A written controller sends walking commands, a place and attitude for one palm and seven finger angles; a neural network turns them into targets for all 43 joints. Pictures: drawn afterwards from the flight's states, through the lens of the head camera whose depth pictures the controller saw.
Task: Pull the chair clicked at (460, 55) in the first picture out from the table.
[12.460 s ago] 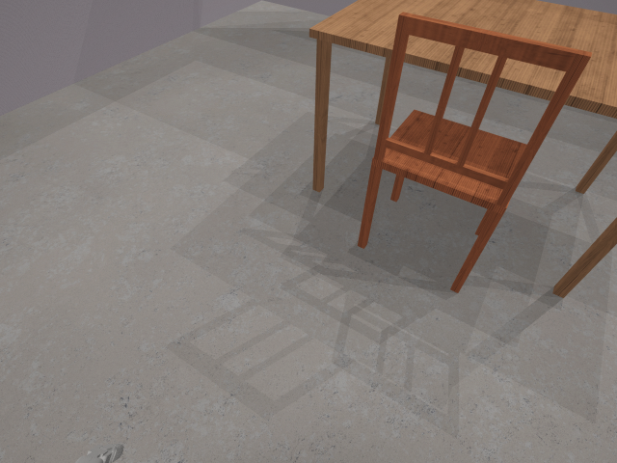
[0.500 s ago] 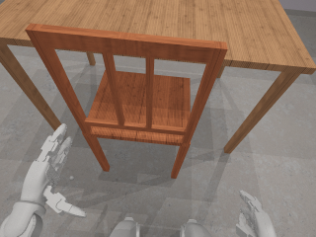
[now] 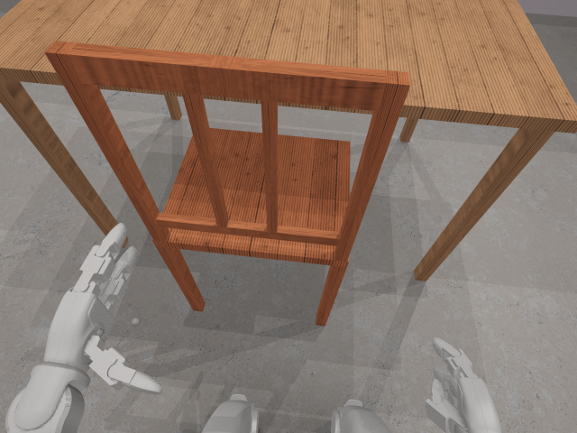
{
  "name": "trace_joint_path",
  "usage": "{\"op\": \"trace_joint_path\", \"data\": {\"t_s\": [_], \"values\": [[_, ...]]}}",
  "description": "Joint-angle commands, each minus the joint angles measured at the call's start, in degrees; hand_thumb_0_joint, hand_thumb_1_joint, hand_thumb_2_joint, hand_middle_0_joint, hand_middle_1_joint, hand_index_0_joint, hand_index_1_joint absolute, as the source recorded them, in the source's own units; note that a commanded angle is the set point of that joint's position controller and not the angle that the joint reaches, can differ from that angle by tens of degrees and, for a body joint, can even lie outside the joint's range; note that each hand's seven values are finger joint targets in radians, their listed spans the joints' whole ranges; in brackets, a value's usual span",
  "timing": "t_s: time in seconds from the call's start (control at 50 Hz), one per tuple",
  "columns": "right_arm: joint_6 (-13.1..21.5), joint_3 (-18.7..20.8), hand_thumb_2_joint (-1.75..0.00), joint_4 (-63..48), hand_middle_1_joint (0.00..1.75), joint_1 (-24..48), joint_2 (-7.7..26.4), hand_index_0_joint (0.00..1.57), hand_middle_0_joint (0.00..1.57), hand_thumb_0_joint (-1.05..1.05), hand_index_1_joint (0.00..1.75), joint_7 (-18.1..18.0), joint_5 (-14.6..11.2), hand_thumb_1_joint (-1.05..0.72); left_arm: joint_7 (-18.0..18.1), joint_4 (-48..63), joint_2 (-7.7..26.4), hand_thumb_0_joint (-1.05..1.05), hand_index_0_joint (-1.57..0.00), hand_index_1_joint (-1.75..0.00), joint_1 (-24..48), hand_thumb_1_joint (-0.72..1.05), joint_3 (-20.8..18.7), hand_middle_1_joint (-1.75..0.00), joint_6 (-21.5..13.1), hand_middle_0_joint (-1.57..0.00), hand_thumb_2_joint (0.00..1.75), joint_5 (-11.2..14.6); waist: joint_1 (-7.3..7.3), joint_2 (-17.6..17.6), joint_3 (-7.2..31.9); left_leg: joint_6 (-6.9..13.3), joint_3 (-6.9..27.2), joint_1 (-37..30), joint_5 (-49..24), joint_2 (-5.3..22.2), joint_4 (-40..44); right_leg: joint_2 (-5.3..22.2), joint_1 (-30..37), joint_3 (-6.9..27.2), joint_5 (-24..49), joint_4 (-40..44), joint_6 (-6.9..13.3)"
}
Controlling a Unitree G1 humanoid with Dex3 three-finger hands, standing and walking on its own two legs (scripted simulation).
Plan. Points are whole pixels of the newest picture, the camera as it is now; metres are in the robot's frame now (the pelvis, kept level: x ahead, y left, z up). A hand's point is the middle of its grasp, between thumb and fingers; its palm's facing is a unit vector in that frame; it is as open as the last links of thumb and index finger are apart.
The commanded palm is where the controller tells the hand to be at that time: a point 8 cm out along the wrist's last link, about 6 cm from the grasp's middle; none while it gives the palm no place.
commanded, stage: aim the fingers beside a spindle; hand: left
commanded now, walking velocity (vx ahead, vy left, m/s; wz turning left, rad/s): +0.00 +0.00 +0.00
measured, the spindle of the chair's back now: (210, 170) +0.51 +0.16 +0.02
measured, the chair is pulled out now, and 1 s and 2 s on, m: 0.00 0.00 0.00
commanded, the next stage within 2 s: push the fingers through the gap in 1.86 s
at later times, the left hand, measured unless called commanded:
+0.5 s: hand (168, 291) +0.29 +0.18 +0.02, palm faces -0.09 -0.99 -0.05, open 16.9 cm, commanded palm +0.28 +0.23 +0.02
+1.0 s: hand (194, 270) +0.34 +0.16 +0.00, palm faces -0.09 -0.99 -0.04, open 16.9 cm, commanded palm +0.32 +0.21 +0.00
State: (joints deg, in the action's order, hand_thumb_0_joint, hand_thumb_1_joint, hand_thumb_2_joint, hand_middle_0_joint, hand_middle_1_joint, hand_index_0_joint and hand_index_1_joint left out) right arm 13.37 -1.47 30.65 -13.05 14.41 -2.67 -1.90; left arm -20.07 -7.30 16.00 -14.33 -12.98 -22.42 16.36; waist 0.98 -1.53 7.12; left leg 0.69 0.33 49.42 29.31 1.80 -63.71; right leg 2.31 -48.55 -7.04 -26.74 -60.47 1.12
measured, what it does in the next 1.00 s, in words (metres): stands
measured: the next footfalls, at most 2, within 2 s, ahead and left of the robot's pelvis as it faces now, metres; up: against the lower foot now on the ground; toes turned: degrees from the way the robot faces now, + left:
none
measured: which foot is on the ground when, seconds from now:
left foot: down 0.00-1.00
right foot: down 0.00-1.00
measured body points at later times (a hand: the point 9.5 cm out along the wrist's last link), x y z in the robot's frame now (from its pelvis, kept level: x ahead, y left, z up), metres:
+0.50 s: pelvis +0.00 +0.00 -0.01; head +0.09 +0.00 +0.43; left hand +0.29 +0.23 +0.03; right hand +0.15 -0.25 -0.10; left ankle +0.02 +0.11 -0.66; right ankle +0.03 -0.11 -0.66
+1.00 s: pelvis -0.01 +0.00 -0.03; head +0.10 +0.00 +0.41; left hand +0.33 +0.21 +0.00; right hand +0.14 -0.25 -0.12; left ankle +0.02 +0.11 -0.66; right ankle +0.03 -0.11 -0.66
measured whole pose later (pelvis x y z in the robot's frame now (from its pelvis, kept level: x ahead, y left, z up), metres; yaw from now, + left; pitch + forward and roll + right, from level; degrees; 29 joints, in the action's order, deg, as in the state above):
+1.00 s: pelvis -0.01 +0.00 -0.03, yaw -1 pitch +20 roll -1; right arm 8.3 -0.9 32.2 -12.7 15.0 -1.0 -0.9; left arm -13.8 -25.2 13.6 8.8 -10.1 -25.1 11.1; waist 2.7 -1.2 7.6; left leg 0.9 -1.0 59.4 30.8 1.8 -70.1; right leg 2.7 -59.7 -5.4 -28.3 -68.0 1.2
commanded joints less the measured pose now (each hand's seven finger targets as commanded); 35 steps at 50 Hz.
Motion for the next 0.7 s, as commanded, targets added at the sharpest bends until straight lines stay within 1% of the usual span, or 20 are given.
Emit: {"op": "trace_joint_path", "data": {"t_s": [0.0,0.02,0.08,0.12,0.14,0.16,0.22,0.24,0.26,0.28,0.32,0.34,0.36,0.42,0.44,0.46,0.56,0.62,0.66,0.68], "values": [[3.0,3.9,-0.90,-7.4,0.30,0.9,8.1,0.20,0.20,0.00,0.30,-0.7,-0.1,-0.90,-0.3,9.7,8.8,0.00,-0.06,-0.08,8.6,-0.50,-4.6,-0.08,-4.3,-0.06,0.30,1.0,0.91,-2.0,13.1,0.5,1.4,-6.5,-12.7,-2.2,8.6,-1.9,8.4,4.4,7.7,8.6,0.1],[3.0,3.9,-0.90,-7.1,0.30,0.9,8.2,0.20,0.20,0.00,0.30,-0.8,-0.1,-0.90,-0.3,9.3,9.6,0.00,-0.06,-0.08,9.7,-0.50,-5.0,-0.08,-4.3,-0.06,0.30,0.8,0.95,-2.0,13.6,0.6,1.4,-6.4,-13.1,-2.1,8.2,-1.9,8.5,4.6,8.0,8.4,0.1],[3.2,3.9,-0.90,-7.0,0.30,0.7,8.2,0.20,0.20,0.00,0.30,-0.7,-0.1,-0.90,-0.3,8.1,8.7,0.00,-0.06,-0.08,11.3,-0.50,-4.0,-0.08,-4.5,-0.06,0.30,0.6,1.04,-2.7,14.4,0.6,1.4,-6.7,-13.2,-2.1,7.9,-1.8,7.9,4.7,8.3,8.0,0.1],[3.2,3.9,-0.90,-6.7,0.30,0.5,8.4,0.20,0.20,0.00,0.30,-0.7,-0.1,-0.90,0.0,7.6,9.2,0.00,-0.06,-0.08,13.3,-0.50,-4.2,-0.08,-4.5,-0.06,0.30,0.6,1.14,-1.3,15.0,0.7,1.6,-6.3,-13.1,-1.9,7.8,-1.9,7.8,4.7,8.0,7.7,0.0],[3.1,3.9,-0.90,-7.0,0.30,0.4,8.4,0.20,0.20,0.00,0.30,-0.6,-0.1,-0.90,0.1,6.5,8.8,0.00,-0.06,-0.08,12.1,-0.50,-4.1,-0.08,-4.2,-0.06,0.30,0.5,0.66,-2.3,15.2,0.6,1.5,-6.2,-13.3,-2.1,8.1,-1.8,8.1,4.5,8.1,7.6,0.1],[3.0,3.9,-0.90,-6.8,0.30,0.5,8.5,0.20,0.20,0.00,0.30,-0.5,-0.1,-0.90,0.2,6.6,9.0,0.00,-0.06,-0.08,13.7,-0.50,-3.9,-0.08,-4.2,-0.06,0.30,0.4,0.93,-2.6,15.4,0.6,1.4,-6.2,-13.2,-2.0,7.9,-1.7,7.6,4.6,8.3,7.5,0.1],[2.5,4.1,-0.90,-6.7,0.30,0.0,8.6,0.20,0.20,0.00,0.30,-0.4,0.1,-0.90,1.0,4.5,10.4,0.00,-0.06,-0.08,13.2,-0.50,-5.7,-0.08,-4.0,-0.06,0.30,0.1,0.48,0.2,16.6,0.6,1.4,-5.2,-14.3,-1.9,7.7,-1.8,9.1,4.7,9.5,7.0,-0.1],[2.5,4.0,-0.90,-7.1,0.30,0.2,8.4,0.20,0.20,0.00,0.30,-0.3,0.1,-0.90,0.9,5.4,8.8,0.00,-0.06,-0.08,13.4,-0.50,-4.3,-0.08,-4.1,-0.06,0.30,0.2,0.43,-1.1,17.7,0.7,1.1,-5.4,-14.8,-2.1,7.4,-1.6,9.4,4.9,10.5,6.7,-0.2],[2.3,4.1,-0.90,-6.9,0.30,0.1,8.4,0.20,0.20,0.00,0.30,-0.2,0.1,-0.90,1.2,4.7,9.3,0.00,-0.06,-0.08,13.7,-0.50,-4.8,-0.08,-4.1,-0.06,0.30,0.0,0.47,-1.6,17.1,0.5,1.0,-5.5,-14.8,-2.0,7.5,-1.6,8.8,4.7,10.5,6.6,-0.1],[2.1,4.0,-0.90,-7.0,0.30,0.2,8.4,0.20,0.20,0.00,0.30,-0.1,0.2,-0.90,1.5,4.7,8.7,0.00,-0.06,-0.08,14.6,-0.50,-4.3,-0.08,-4.1,-0.06,0.30,0.1,0.56,-1.1,16.8,0.5,1.1,-5.1,-14.7,-2.0,7.6,-1.6,8.7,4.6,10.5,6.5,-0.1],[1.9,4.1,-0.90,-6.7,0.30,0.1,8.6,0.20,0.20,0.00,0.30,0.0,0.2,-0.90,2.0,3.3,9.9,0.00,-0.06,-0.08,15.1,-0.50,-5.3,-0.08,-4.5,-0.06,0.30,-0.4,0.73,-0.3,16.7,0.6,1.2,-4.5,-14.2,-1.8,7.2,-1.8,8.1,4.7,9.8,6.2,-0.1],[1.7,4.0,-0.90,-6.9,0.30,0.1,8.5,0.20,0.20,0.00,0.30,0.1,0.2,-0.90,2.1,3.4,8.6,0.00,-0.06,-0.08,15.1,-0.50,-4.2,-0.08,-4.7,-0.06,0.30,-0.5,0.69,-1.0,16.6,0.6,1.0,-4.5,-13.9,-2.0,7.4,-1.7,7.8,4.7,9.6,6.3,-0.1],[1.8,4.0,-0.90,-6.8,0.30,0.2,8.5,0.20,0.20,0.00,0.30,0.1,0.2,-0.90,2.1,4.2,7.5,0.00,-0.06,-0.08,18.0,-0.50,-2.3,-0.08,-5.1,-0.06,0.30,-0.8,1.36,-2.1,16.7,0.5,1.1,-4.8,-13.5,-1.9,7.2,-1.6,6.7,4.6,9.1,6.0,-0.1],[1.7,4.1,-0.90,-6.3,0.30,-0.3,8.8,0.20,0.20,0.00,0.30,0.2,0.5,-0.90,2.9,3.1,7.4,0.00,-0.06,-0.08,20.6,-0.50,-1.7,-0.08,-5.6,-0.06,0.30,-1.4,1.86,-1.0,17.4,0.6,1.6,-5.0,-13.5,-1.6,6.9,-1.8,5.4,4.3,8.8,5.3,0.0],[1.6,4.3,-0.90,-6.0,0.30,-0.5,8.8,0.20,0.20,0.00,0.30,0.2,0.5,-0.90,3.2,3.2,8.0,0.00,-0.06,-0.08,20.9,-0.50,-2.3,-0.08,-5.9,-0.06,0.30,-1.5,1.37,-2.1,18.1,0.5,1.6,-5.4,-14.0,-1.6,6.8,-1.6,5.4,4.4,9.2,5.0,0.1],[1.5,4.2,-0.90,-6.1,0.30,-0.5,8.6,0.20,0.20,0.00,0.30,0.3,0.5,-0.90,3.3,2.6,6.7,0.00,-0.06,-0.08,20.6,-0.50,-1.2,-0.08,-5.9,-0.06,0.30,-1.7,1.59,-2.0,18.1,0.5,1.5,-5.7,-14.2,-1.7,6.8,-1.6,5.3,4.3,9.6,5.0,0.1],[0.2,4.2,-0.90,-5.8,0.30,-0.6,8.9,0.20,0.20,0.00,0.30,0.4,0.6,-0.90,4.5,-0.6,8.8,0.00,-0.06,-0.08,24.5,-0.50,-3.2,-0.08,-5.7,-0.06,0.30,-2.5,1.42,0.1,18.6,0.6,1.2,-3.0,-13.0,-1.8,6.0,-1.6,6.1,4.9,9.4,4.4,0.0],[-0.4,4.1,-0.90,-5.9,0.30,-0.6,8.6,0.20,0.20,0.00,0.30,0.5,0.6,-0.90,4.8,-1.7,8.5,0.00,-0.06,-0.08,26.1,-0.50,-2.9,-0.08,-5.8,-0.06,0.30,-2.9,1.26,-2.0,19.1,0.5,1.2,-3.5,-13.8,-1.8,5.8,-1.6,5.4,4.8,10.1,3.8,0.2],[-0.6,4.2,-0.90,-5.7,0.30,-0.8,8.6,0.20,0.20,0.00,0.30,0.7,0.6,-0.90,4.9,-2.2,8.0,0.00,-0.06,-0.08,27.3,-0.50,-2.7,-0.08,-5.9,-0.06,0.30,-2.9,1.39,-0.8,19.9,0.5,1.3,-3.7,-14.2,-1.7,5.4,-1.6,5.4,4.9,10.7,3.4,0.1],[-0.7,4.1,-0.90,-5.9,0.30,-0.7,8.5,0.20,0.20,0.00,0.30,0.8,0.7,-0.90,4.9,-1.5,6.6,0.00,-0.06,-0.08,28.0,-0.50,-1.2,-0.08,-6.1,-0.06,0.30,-2.8,1.53,-1.8,20.5,0.5,1.2,-3.9,-14.9,-1.9,5.2,-1.5,5.4,4.9,11.5,3.3,0.1]]}}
